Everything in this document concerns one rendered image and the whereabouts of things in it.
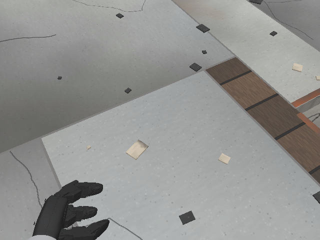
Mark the robot left hand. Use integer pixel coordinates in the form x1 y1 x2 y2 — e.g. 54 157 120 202
32 180 110 240

